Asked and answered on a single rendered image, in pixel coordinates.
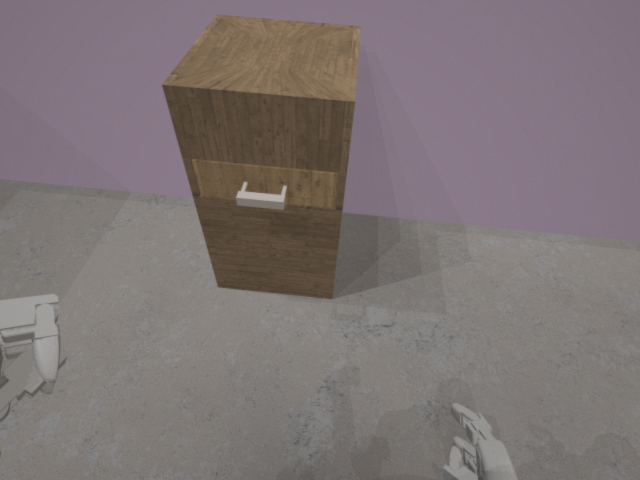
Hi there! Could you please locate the robot right hand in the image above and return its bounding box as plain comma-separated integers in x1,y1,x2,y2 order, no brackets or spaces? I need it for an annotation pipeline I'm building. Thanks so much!
443,403,518,480

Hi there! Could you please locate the drawer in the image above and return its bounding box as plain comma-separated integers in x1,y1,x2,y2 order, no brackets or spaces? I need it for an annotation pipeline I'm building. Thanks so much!
192,159,338,208

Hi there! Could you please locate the robot left hand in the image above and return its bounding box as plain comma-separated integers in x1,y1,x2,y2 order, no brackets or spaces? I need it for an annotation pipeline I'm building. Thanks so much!
0,294,68,422

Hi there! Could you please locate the handle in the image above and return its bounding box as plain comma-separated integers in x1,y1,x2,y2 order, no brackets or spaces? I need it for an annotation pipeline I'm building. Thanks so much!
236,182,287,210

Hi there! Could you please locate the cabinet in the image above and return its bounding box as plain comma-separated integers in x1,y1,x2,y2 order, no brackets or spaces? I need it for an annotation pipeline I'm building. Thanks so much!
162,15,361,299

